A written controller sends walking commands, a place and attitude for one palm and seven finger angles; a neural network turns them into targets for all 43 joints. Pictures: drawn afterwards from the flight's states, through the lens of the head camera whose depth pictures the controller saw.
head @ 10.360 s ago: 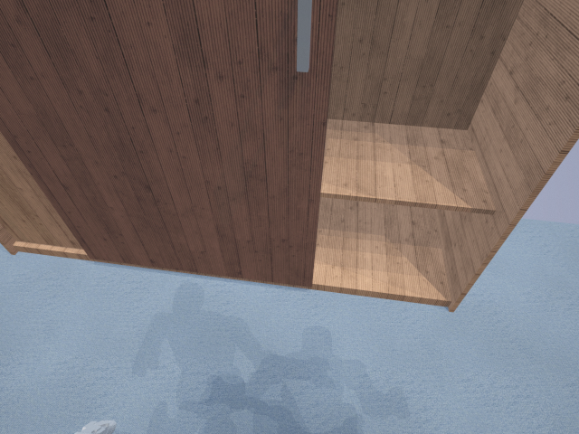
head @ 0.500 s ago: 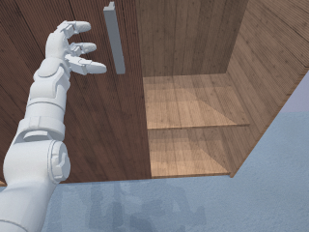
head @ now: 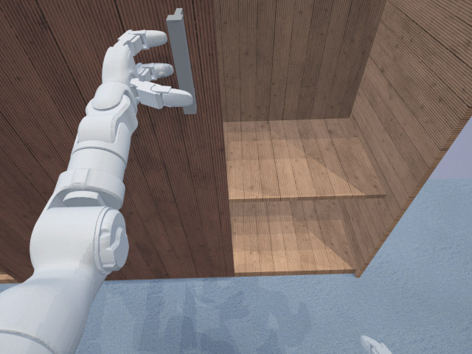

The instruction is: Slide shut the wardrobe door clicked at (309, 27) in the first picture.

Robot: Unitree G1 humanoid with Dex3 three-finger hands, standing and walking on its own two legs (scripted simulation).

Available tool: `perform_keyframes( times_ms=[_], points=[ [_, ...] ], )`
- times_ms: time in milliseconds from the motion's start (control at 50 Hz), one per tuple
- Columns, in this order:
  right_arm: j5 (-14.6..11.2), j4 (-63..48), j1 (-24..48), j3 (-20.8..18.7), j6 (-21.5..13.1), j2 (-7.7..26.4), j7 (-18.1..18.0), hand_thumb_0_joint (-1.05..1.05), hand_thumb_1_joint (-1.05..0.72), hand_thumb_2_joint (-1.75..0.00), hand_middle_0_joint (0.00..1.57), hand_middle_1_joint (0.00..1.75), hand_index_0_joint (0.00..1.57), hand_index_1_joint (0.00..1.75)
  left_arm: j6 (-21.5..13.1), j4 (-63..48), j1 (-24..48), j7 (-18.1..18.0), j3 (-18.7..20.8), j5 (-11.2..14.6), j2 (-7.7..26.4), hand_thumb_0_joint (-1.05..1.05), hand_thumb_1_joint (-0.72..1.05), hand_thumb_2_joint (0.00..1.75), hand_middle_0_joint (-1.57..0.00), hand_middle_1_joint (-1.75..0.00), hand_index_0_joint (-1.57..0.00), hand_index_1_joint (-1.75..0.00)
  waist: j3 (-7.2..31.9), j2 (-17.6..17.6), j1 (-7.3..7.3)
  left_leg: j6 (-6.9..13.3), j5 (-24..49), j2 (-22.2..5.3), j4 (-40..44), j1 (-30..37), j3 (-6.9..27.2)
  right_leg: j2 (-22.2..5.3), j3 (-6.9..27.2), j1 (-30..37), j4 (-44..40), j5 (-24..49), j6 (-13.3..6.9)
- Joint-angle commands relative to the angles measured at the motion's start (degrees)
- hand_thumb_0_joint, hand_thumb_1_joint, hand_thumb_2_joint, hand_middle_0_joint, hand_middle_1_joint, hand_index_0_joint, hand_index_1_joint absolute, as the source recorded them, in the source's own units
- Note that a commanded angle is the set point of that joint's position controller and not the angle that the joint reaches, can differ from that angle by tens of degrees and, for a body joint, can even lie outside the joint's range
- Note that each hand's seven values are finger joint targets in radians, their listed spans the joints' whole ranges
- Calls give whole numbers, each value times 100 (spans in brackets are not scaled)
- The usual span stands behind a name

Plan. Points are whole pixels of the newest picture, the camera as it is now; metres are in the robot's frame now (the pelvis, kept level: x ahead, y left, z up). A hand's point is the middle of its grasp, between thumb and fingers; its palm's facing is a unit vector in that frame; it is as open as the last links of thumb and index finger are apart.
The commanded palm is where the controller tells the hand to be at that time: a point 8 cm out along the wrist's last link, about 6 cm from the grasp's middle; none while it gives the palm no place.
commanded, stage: feel for the door with the fingertips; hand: left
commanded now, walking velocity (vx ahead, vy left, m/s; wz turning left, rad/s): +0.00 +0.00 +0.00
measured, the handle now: (185, 63) +0.54 +0.08 +0.25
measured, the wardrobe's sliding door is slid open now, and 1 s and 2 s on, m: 0.54 0.54 0.54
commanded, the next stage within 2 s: slide the fingers in behind the handle in 0.20 s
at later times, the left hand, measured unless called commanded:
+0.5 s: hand (157, 72) +0.50 +0.13 +0.25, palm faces +0.02 -1.00 +0.00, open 13.8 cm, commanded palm +0.48 +0.18 +0.25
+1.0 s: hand (174, 74) +0.49 +0.10 +0.25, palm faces +0.02 -1.00 +0.01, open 13.9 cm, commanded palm +0.47 +0.15 +0.25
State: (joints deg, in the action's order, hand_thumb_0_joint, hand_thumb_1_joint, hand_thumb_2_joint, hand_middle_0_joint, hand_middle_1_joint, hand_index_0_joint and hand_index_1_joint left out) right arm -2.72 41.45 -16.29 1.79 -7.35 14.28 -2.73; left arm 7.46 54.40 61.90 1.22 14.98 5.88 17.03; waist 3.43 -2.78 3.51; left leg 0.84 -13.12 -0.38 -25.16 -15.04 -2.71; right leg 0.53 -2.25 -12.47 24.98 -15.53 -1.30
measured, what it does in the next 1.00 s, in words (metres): stands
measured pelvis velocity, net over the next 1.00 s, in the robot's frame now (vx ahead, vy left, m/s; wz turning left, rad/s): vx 0.00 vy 0.01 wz -0.01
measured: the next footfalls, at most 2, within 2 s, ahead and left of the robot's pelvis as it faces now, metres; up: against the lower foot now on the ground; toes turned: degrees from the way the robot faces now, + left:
none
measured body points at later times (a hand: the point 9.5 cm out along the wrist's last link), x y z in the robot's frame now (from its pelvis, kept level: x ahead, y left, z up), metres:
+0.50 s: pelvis +0.00 +0.01 +0.00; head +0.02 -0.01 +0.45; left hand +0.49 +0.18 +0.25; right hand +0.01 -0.26 -0.13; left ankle +0.00 +0.11 -0.74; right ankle -0.03 -0.10 -0.74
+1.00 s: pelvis +0.00 +0.01 +0.00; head +0.02 -0.01 +0.45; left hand +0.49 +0.15 +0.25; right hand +0.07 -0.25 -0.12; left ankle +0.00 +0.11 -0.74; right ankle -0.03 -0.10 -0.74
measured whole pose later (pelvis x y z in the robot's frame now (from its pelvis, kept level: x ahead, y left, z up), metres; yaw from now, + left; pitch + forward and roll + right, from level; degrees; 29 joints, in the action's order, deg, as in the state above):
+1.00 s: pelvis +0.00 +0.01 +0.00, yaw -1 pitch +5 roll +0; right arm -1.9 43.4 -19.0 0.9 -9.1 14.7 -2.0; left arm 5.5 57.5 64.8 -1.0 14.9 5.0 15.2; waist 3.5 -2.5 4.4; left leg 1.4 -13.6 -0.1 -26.0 -17.2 -3.3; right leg 0.2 -1.6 -14.8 25.6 -15.6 -0.7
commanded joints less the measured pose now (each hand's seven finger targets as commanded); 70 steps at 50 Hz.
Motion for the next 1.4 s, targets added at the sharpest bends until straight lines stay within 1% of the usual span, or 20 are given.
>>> perform_keyframes(
  times_ms=[0,100,240,280,340,380,460,480,540,680,720,760,820,920,980,1020,1120,1260,1320,1380],
  points=[
    [-16,-466,-382,-314,-216,814,-110,0,-90,-90,20,30,20,30,-503,-856,3394,115,149,11,1421,0,-50,30,-30,-120,-30,-120,1567,561,156,223,1455,72,-34,919,159,-8,166,109,-283,2227,71],
    [-13,-379,-570,-355,-307,845,-113,0,-90,-90,20,30,20,30,-699,-783,3688,243,-21,94,1224,0,-50,30,-30,-120,-30,-120,1693,501,286,222,1488,66,-68,1022,199,28,161,-9,-295,2175,74],
    [27,-280,-835,-406,-371,937,-90,0,-90,-90,20,30,20,30,-859,-657,3602,218,488,12,1905,0,-50,30,-30,-120,-30,-120,1905,478,191,228,1603,60,-67,888,182,46,172,189,-283,2289,76],
    [16,-288,-814,-421,-405,883,-68,0,-90,-90,20,30,20,30,-904,-926,3808,254,159,0,1531,0,-50,30,-30,-120,-30,-120,1915,91,257,204,1718,51,-84,1106,195,59,149,22,-285,2267,53],
    [15,-220,-891,-432,-410,956,-61,0,-90,-90,20,30,20,30,-834,-626,3513,213,289,38,1599,0,-50,30,-30,-120,-30,-120,1700,429,243,207,1520,22,-40,964,222,96,106,-72,-327,2023,55],
    [19,-212,-880,-439,-460,932,-55,0,-90,-90,20,30,20,30,-816,-781,3722,226,118,37,1410,0,-50,30,-30,-120,-30,-120,1727,109,285,195,1424,26,-38,1045,213,84,128,-203,-346,1891,57],
    [32,-255,-861,-432,-466,945,-35,0,-90,-90,20,30,20,30,-814,-1016,3433,190,249,31,1550,0,-50,30,-30,-120,-30,-120,1884,146,189,172,1649,-7,-25,1176,264,96,84,-106,-305,1958,30],
    [22,-258,-826,-425,-479,921,-30,0,-90,-90,20,30,20,30,-778,-935,3434,199,104,55,1316,0,-50,30,-30,-120,-30,-120,1746,212,230,180,1581,-9,-27,1134,253,105,81,-189,-314,1911,37],
    [23,-255,-820,-411,-458,980,-47,0,-90,-90,20,30,20,30,-739,-767,3263,154,415,43,1692,0,-50,30,-30,-120,-30,-120,1591,428,159,193,1348,-18,29,887,218,90,94,-109,-324,1794,47],
    [12,-321,-680,-408,-498,880,-14,0,-90,-90,20,30,20,30,-706,-1233,3486,70,-63,66,1012,0,-50,30,-30,-120,-30,-120,1737,250,253,153,1612,-59,-51,1307,306,106,47,-339,-270,1812,36],
    [35,-313,-679,-414,-461,904,-32,0,-90,-90,20,30,20,30,-662,-1259,3372,25,71,115,1148,0,-50,30,-30,-120,-30,-120,1839,390,170,146,1744,-61,-38,1256,311,79,36,-137,-251,1901,23],
    [29,-335,-600,-398,-478,866,-5,0,-90,-90,20,30,20,30,-649,-1517,3562,-38,-6,74,1031,0,-50,30,-30,-120,-30,-120,1935,76,193,134,1905,-48,-94,1440,308,90,56,-260,-206,2042,28],
    [34,-267,-588,-387,-432,830,-9,0,-90,-90,20,30,20,30,-567,-1194,3467,-152,-175,58,777,0,-50,30,-30,-120,-30,-120,1669,388,211,134,1726,-64,-67,1247,312,74,22,-292,-237,1839,30],
    [90,-248,-666,-377,-359,873,-27,0,-90,-90,20,30,20,30,-589,-862,3597,-313,355,-36,1395,0,-50,30,-30,-120,-30,-120,1776,625,128,172,1682,-1,-63,942,232,33,73,4,-182,2050,45],
    [58,-387,-532,-378,-387,747,29,0,-90,-90,20,30,20,30,-742,-1386,3672,-282,-117,-102,806,0,-50,30,-30,-120,-30,-120,2027,192,179,166,2088,0,-157,1353,217,58,97,-60,-129,2383,33],
    [61,-346,-567,-404,-360,769,25,0,-90,-90,20,30,20,30,-718,-1270,3505,-256,-163,17,667,0,-50,30,-30,-120,-30,-120,1921,564,189,173,2051,-16,-129,1290,238,69,60,7,-180,2329,33],
    [52,-354,-521,-380,-276,819,4,0,-90,-90,20,30,20,30,-517,-1167,3141,-263,267,-3,1213,0,-50,30,-30,-120,-30,-120,1817,564,21,191,1909,28,-45,999,171,48,74,270,-206,2426,32],
    [21,-528,-412,-389,-215,776,-4,0,-90,-90,20,30,20,30,-475,-1645,3153,-171,117,-10,1097,0,-50,30,-30,-120,-30,-120,1871,471,82,231,1923,47,-34,1086,103,53,110,361,-236,2643,55],
    [16,-556,-382,-395,-169,818,-26,0,-90,-90,20,30,20,30,-420,-1607,2791,-90,318,24,1367,0,-50,30,-30,-120,-30,-120,1895,554,-21,232,1877,60,9,989,93,22,111,595,-254,2660,39],
    [-26,-542,-375,-378,-172,813,-51,0,-90,-90,20,30,20,30,-328,-1481,2923,16,180,48,1289,0,-50,30,-30,-120,-30,-120,1594,598,100,259,1618,77,-15,887,56,36,136,355,-327,2556,91]
  ],
)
